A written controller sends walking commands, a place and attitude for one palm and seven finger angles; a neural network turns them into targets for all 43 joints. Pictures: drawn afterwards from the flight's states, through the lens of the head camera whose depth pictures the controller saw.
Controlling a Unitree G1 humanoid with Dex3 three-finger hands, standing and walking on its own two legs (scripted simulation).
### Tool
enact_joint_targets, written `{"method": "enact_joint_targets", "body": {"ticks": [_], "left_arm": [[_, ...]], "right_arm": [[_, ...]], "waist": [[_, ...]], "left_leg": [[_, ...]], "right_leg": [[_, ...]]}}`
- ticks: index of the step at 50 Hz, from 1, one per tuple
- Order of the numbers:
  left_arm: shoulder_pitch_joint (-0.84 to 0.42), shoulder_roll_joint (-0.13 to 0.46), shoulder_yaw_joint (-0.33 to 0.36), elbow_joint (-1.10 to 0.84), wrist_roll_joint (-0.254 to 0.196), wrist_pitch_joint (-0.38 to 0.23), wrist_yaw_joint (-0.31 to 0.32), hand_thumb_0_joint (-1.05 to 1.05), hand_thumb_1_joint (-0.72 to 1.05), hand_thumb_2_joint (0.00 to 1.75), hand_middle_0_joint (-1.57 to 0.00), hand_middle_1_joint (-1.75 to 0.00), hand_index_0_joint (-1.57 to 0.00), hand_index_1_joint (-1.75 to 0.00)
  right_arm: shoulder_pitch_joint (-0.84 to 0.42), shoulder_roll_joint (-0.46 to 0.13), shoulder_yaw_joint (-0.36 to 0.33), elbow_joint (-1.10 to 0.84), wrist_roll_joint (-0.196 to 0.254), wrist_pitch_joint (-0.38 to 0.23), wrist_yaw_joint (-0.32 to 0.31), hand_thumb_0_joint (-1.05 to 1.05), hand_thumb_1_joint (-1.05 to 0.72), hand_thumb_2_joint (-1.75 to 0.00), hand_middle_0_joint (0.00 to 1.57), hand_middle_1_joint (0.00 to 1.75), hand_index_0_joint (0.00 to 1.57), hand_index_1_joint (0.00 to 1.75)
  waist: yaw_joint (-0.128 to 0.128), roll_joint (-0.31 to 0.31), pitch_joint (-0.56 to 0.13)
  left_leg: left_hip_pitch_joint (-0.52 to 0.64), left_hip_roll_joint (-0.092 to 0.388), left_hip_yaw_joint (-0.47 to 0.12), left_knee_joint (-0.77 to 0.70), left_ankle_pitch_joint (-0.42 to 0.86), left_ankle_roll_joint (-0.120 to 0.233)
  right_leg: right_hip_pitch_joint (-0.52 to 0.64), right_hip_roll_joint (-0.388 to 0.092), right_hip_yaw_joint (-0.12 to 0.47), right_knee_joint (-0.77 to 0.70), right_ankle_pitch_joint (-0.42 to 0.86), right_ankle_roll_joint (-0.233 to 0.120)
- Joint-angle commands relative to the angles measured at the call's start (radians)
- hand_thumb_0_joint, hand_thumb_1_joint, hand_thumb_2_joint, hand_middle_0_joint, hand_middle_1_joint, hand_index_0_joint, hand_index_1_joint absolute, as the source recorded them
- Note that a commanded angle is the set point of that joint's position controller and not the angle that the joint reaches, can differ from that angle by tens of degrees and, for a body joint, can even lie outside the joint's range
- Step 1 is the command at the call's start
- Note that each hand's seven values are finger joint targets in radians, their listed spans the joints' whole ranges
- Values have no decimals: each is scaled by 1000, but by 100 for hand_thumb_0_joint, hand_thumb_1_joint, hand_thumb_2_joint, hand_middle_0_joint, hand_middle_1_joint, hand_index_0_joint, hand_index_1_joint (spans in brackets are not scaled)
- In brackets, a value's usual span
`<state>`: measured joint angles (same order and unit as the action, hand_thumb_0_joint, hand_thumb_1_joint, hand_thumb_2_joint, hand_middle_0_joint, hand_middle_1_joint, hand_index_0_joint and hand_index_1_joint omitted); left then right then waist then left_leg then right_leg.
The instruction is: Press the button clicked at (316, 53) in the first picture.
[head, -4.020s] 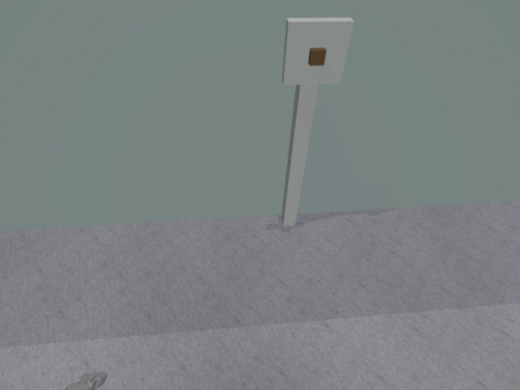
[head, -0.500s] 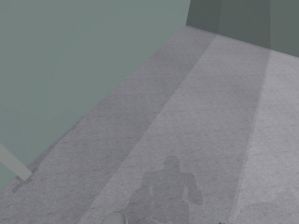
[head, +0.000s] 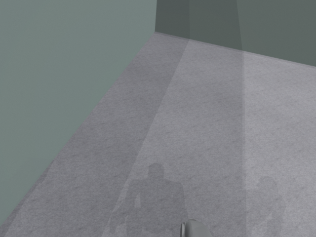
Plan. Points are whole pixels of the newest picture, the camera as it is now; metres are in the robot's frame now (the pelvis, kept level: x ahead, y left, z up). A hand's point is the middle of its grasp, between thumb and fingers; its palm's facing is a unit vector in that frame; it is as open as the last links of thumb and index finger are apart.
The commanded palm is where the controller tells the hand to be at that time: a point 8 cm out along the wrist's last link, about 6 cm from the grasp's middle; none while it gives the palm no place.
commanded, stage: walk to a spot facing it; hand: left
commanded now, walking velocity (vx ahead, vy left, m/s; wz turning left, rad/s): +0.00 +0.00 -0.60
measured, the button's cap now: out of the picture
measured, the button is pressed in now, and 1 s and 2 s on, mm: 0 0 0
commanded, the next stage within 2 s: turn to face it in 0.08 s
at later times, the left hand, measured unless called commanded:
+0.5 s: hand (126, 195) +0.28 +0.11 -0.16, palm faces -0.02 -0.98 -0.18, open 7.2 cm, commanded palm none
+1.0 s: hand (84, 223) +0.19 +0.22 -0.17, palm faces +0.29 -0.92 -0.27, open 7.4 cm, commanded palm none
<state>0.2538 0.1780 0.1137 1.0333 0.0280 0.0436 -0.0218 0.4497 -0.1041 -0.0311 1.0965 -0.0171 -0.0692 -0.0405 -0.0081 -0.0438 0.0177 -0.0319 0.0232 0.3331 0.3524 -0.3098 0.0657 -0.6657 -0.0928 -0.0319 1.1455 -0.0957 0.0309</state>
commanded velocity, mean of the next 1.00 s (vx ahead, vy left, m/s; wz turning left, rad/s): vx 0.00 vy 0.00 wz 0.42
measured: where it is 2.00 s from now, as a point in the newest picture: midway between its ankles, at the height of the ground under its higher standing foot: outside the picture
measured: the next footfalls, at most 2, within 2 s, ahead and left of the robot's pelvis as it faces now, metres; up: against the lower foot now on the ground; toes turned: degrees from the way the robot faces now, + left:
right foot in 0.24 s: +0.20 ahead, -0.13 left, +0.00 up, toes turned -16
left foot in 0.68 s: +0.22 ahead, +0.10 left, +0.00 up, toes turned +14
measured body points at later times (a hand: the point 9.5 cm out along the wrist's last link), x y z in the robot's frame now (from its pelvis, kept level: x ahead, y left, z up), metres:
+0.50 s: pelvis +0.15 -0.05 -0.01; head +0.16 -0.06 +0.44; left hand +0.28 +0.16 -0.15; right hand +0.15 -0.27 -0.17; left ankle +0.14 +0.10 -0.68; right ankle +0.16 -0.12 -0.74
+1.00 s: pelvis +0.16 -0.02 +0.00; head +0.20 +0.00 +0.44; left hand +0.18 +0.27 -0.15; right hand +0.27 -0.24 -0.15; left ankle +0.18 +0.09 -0.74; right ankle +0.18 -0.19 -0.67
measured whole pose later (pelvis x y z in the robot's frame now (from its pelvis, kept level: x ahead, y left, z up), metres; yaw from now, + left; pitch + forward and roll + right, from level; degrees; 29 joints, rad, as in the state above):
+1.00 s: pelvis +0.16 -0.02 +0.00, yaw +14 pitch +2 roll -1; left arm 0.17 0.25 0.10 0.93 0.01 0.06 0.02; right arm 0.22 -0.19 -0.05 0.93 -0.03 0.03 0.00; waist -0.02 0.00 0.07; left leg -0.33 0.01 0.00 0.47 -0.17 0.03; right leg -0.46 -0.08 0.00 1.01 -0.40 0.10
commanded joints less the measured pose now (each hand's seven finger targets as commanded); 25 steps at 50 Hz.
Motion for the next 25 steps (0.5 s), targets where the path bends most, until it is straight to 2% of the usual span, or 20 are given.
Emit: {"method": "enact_joint_targets", "body": {"ticks": [1, 3, 5, 6, 8, 9, 10, 11, 12, 13, 14, 15, 17, 19, 21, 23, 24, 25], "left_arm": [[-117, -3, -18, -100, 1, -23, -11, 0, 90, 90, -20, -30, -20, -30], [-161, -15, -26, -117, -1, -26, -11, 0, 90, 90, -20, -30, -20, -30], [-183, -14, -28, -129, -3, -29, -9, 0, 90, 90, -20, -30, -20, -30], [-171, -13, -28, -132, -2, -32, -8, 0, 90, 90, -20, -30, -20, -30], [-112, 7, -25, -124, 1, -43, -5, 0, 90, 90, -20, -30, -20, -30], [-56, 21, -25, -112, 4, -51, 1, 0, 90, 90, -20, -30, -20, -30], [23, 37, -24, -90, 11, -68, 7, 0, 90, 90, -20, -30, -20, -30], [143, 94, -13, -51, 15, -88, 17, 0, 90, 90, -20, -30, -20, -30], [229, 190, 4, -28, 6, -102, 35, 0, 90, 90, -20, -30, -20, -30], [212, 210, -6, -30, -19, -97, 47, 0, 90, 90, -20, -30, -20, -30], [116, 163, -22, -47, -18, -86, 56, 0, 90, 90, -20, -30, -20, -30], [48, 134, -31, -57, -15, -91, 59, 0, 90, 90, -20, -30, -20, -30], [-20, 79, -55, -57, -15, -97, 61, 0, 90, 90, -20, -30, -20, -30], [-81, 72, -55, -60, -7, -95, 64, 0, 90, 90, -20, -30, -20, -30], [-94, 79, -51, -74, -8, -85, 61, 0, 90, 90, -20, -30, -20, -30], [-77, 78, -40, -83, -6, -75, 60, 0, 90, 90, -20, -30, -20, -30], [-73, 87, -37, -82, -3, -71, 60, 0, 90, 90, -20, -30, -20, -30], [-74, 98, -31, -87, -2, -68, 60, 0, 90, 90, -20, -30, -20, -30]], "right_arm": [[98, -120, -20, -19, -4, -19, -8, 0, -90, -90, 20, 30, 20, 30], [111, -125, -22, -12, -8, -10, -8, 0, -90, -90, 20, 30, 20, 30], [107, -133, -28, -11, -11, 1, -7, 0, -90, -90, 20, 30, 20, 30], [96, -144, -32, -14, -12, 6, -7, 0, -90, -90, 20, 30, 20, 30], [75, -177, -46, -28, -8, 11, -4, 0, -90, -90, 20, 30, 20, 30], [66, -188, -51, -35, -4, 14, -1, 0, -90, -90, 20, 30, 20, 30], [60, -182, -48, -38, 0, 14, 1, 0, -90, -90, 20, 30, 20, 30], [64, -159, -40, -45, 13, 15, 10, 0, -90, -90, 20, 30, 20, 30], [87, -78, -27, -67, 28, 13, 12, 0, -90, -90, 20, 30, 20, 30], [43, -85, -24, -81, 31, 23, 2, 0, -90, -90, 20, 30, 20, 30], [11, -66, -23, -85, 27, 37, -1, 0, -90, -90, 20, 30, 20, 30], [13, -34, -13, -74, 17, 47, 6, 0, -90, -90, 20, 30, 20, 30], [2, -45, -14, -48, 4, 69, 7, 0, -90, -90, 20, 30, 20, 30], [35, -33, -15, -36, 5, 89, 10, 0, -90, -90, 20, 30, 20, 30], [18, -40, -19, -45, 4, 104, 17, 0, -90, -90, 20, 30, 20, 30], [-42, -52, -26, -75, 0, 108, 25, 0, -90, -90, 20, 30, 20, 30], [-70, -56, -28, -88, 0, 106, 30, 0, -90, -90, 20, 30, 20, 30], [-95, -63, -30, -104, -1, 106, 34, 0, -90, -90, 20, 30, 20, 30]], "waist": [[-24, 135, 137], [-38, 154, 140], [-40, 160, 141], [-29, 174, 126], [-1, 196, 51], [20, 207, 7], [55, 198, -60], [108, 103, -163], [112, -118, -319], [102, -73, -375], [67, 33, -228], [41, -4, -172], [0, 10, -55], [-46, 4, -18], [-48, -38, -10], [-25, -70, 0], [-17, -65, -1], [-11, -87, -5]], "left_leg": [[43, 319, -139, -105, 597, -13], [69, 311, -93, -70, 703, 7], [74, 321, -57, -25, 804, 20], [85, 328, -40, 19, 883, 27], [121, 332, -16, 147, 1046, 22], [108, 329, -13, 234, 1072, 10], [54, 303, -20, 366, 1024, -13], [-136, 271, -26, 590, 768, -52], [-451, 89, -63, 897, -207, -111], [-437, 69, -245, 1016, -341, -104], [-434, 96, -310, 1005, -263, -90], [-460, 113, -323, 981, -204, -99], [-396, 128, -332, 899, -137, -102], [-365, 123, -324, 793, -123, -112], [-364, 106, -291, 749, -95, -122], [-391, 101, -268, 694, -87, -127], [-398, 99, -263, 656, -89, -127], [-412, 98, -253, 619, -90, -129]], "right_leg": [[-119, -12, -55, -135, -45, -7], [-80, 10, -100, -229, -73, -17], [-26, 31, -130, -312, -119, -32], [15, 52, -147, -355, -140, -43], [122, 99, -174, -419, -161, -66], [213, 115, -180, -466, -142, -74], [382, 122, -170, -571, -71, -84], [672, 18, -67, -643, 197, -121], [971, -316, 359, -607, 788, -265], [905, -380, 356, -649, 921, -350], [746, -349, 232, -698, 773, -334], [662, -308, 200, -720, 661, -293], [450, -264, 93, -795, 555, -221], [372, -238, -14, -816, 473, -193], [349, -219, -63, -835, 362, -187], [371, -224, -77, -840, 260, -186], [390, -227, -79, -833, 243, -184], [418, -231, -93, -820, 228, -183]]}}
